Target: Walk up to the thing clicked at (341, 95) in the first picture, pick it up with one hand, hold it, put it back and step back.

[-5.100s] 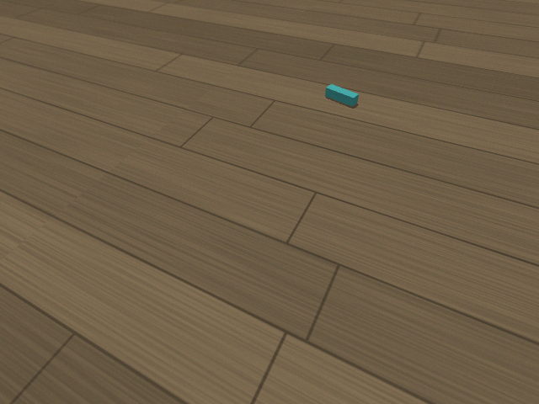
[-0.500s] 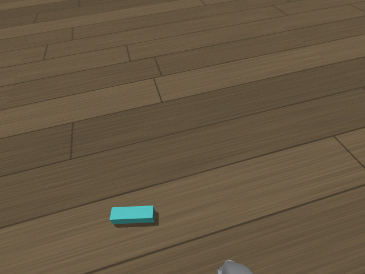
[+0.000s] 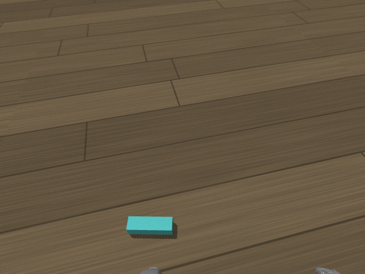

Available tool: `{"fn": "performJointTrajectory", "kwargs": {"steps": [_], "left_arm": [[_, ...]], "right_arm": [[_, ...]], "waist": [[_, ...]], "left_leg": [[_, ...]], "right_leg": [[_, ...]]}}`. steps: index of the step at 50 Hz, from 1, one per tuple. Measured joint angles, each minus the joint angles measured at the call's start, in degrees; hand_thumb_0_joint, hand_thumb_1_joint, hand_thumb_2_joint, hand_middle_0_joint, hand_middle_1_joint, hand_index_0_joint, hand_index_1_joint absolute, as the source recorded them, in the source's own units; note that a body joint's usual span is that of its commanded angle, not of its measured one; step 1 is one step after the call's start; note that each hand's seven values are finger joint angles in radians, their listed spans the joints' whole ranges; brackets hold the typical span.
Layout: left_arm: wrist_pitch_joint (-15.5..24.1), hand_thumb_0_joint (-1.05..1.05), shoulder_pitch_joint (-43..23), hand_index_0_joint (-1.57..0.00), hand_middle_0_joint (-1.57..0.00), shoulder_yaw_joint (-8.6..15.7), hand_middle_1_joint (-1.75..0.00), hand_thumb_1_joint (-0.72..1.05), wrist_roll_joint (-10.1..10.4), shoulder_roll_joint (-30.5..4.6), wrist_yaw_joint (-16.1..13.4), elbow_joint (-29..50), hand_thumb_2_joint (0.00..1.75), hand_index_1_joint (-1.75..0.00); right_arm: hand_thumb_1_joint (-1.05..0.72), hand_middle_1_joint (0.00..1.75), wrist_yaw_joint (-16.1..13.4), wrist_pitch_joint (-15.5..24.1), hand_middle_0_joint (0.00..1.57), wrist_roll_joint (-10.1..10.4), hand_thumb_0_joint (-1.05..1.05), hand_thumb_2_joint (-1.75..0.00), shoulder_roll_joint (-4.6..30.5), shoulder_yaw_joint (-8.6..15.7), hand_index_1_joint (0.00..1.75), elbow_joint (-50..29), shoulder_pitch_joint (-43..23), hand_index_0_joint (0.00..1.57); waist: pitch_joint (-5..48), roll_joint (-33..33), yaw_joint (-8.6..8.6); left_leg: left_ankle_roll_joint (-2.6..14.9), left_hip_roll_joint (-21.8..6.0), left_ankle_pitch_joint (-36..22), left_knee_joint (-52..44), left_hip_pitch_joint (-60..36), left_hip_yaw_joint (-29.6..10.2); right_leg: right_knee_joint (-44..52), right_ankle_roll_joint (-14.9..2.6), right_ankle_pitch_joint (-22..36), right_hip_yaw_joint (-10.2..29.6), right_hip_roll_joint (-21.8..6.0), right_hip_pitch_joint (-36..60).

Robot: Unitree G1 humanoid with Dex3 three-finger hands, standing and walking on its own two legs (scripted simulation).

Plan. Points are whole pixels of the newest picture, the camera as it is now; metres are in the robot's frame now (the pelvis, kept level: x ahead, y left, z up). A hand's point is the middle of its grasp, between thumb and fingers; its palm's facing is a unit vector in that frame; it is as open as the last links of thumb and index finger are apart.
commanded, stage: walk up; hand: left
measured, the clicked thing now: (150, 225) +0.48 +0.21 -0.70
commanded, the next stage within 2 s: stand in 1.48 s
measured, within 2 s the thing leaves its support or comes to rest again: neither
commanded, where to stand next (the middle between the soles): +0.11 -0.04 m, yaw +1 degrees
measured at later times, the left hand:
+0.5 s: hand out of the picture +0.07 +0.25 -0.12, palm faces -0.02 -0.94 -0.35, open 7.4 cm
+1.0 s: hand out of the picture +0.14 +0.23 -0.11, palm faces -0.05 -0.95 -0.31, open 7.4 cm
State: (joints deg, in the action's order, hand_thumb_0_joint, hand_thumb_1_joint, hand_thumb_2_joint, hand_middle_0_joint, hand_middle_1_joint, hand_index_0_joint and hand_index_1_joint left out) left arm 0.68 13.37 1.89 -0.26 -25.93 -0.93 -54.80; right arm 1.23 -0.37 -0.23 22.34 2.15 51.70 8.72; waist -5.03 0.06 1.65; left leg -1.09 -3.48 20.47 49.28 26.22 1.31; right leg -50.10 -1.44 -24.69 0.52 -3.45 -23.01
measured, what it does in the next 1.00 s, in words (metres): stands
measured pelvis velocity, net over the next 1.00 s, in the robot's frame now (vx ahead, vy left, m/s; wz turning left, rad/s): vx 0.03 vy -0.01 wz -0.02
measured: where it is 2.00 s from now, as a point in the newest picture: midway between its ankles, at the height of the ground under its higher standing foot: outside the picture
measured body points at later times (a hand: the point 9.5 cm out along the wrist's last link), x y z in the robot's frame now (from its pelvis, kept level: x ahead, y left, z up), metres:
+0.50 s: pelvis +0.01 -0.01 +0.03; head +0.03 -0.02 +0.48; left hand +0.07 +0.30 -0.10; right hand +0.14 -0.32 -0.09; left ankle +0.06 +0.14 -0.70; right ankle +0.03 -0.15 -0.70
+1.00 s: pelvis +0.03 -0.01 +0.05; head +0.04 -0.01 +0.50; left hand +0.14 +0.28 -0.08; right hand +0.09 -0.32 -0.08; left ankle +0.06 +0.14 -0.70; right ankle +0.03 -0.15 -0.70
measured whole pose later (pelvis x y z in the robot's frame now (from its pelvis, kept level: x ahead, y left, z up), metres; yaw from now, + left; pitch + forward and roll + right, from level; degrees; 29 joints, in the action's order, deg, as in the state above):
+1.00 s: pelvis +0.03 -0.01 +0.05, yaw -1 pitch -2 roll +0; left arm -1.4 1.9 1.0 -0.2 -19.9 1.7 -64.3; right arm 0.4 1.0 -0.3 20.7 0.4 66.6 4.8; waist -3.4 -0.3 -1.1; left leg -2.5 -4.0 8.9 22.0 11.3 3.0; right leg -23.4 2.1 -12.6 0.5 -2.5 -9.1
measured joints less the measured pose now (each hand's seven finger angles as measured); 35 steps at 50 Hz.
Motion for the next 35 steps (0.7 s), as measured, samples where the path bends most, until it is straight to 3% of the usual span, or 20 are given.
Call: {"fn": "performJointTrajectory", "kwargs": {"steps": [4,8,15,35], "left_arm": [[-0.39,0.00,-1.17,-0.20,-0.20,-0.09,-0.30,0.90,-0.51,1.62,0.84,-1.91,0.90,-0.30],[-0.94,0.00,-2.14,-0.20,-0.20,-0.77,-0.30,0.90,-0.33,2.79,1.46,-3.36,0.90,-0.30],[-1.14,0.00,-3.56,-0.20,-0.21,-1.19,-0.30,0.90,-0.14,3.54,2.03,-5.92,0.90,-0.30],[-1.37,0.00,-9.45,-0.20,-0.21,-1.18,-0.30,0.90,-0.07,5.80,2.29,-9.73,0.90,-0.30]], "right_arm": [[-0.91,0.30,-0.37,0.53,0.20,0.14,0.01,-0.89,-0.65,-0.74,0.30,2.05,-1.30,0.21],[-0.91,0.30,-0.59,1.23,0.20,-0.03,0.01,-0.89,-0.97,-1.44,0.30,4.08,-1.97,0.21],[-0.90,0.30,-0.97,1.18,0.20,0.20,0.01,-0.89,-0.73,-1.60,0.30,6.71,-3.98,0.21],[-0.91,0.30,-0.58,0.87,0.20,0.27,0.01,-0.89,-0.71,-1.70,0.30,13.93,-5.94,0.21]], "waist": [[0.01,0.36,-0.29],[0.34,-0.18,-0.14],[0.38,-0.45,-0.30],[1.17,0.96,-1.62]], "left_leg": [[0.03,-0.65,-0.51,-1.61,-0.91,-0.70],[0.25,-0.51,-2.08,-5.15,-2.52,-0.56],[-0.36,-0.54,-4.45,-10.00,-4.88,-0.71],[-1.81,-0.83,-10.20,-22.95,-12.34,0.76]], "right_leg": [[4.23,2.59,1.96,-0.87,0.72,2.32],[8.06,2.23,3.68,-1.02,0.69,4.04],[12.55,3.63,5.91,-1.41,0.74,6.29],[21.72,3.00,9.97,-0.66,1.20,11.34]]}}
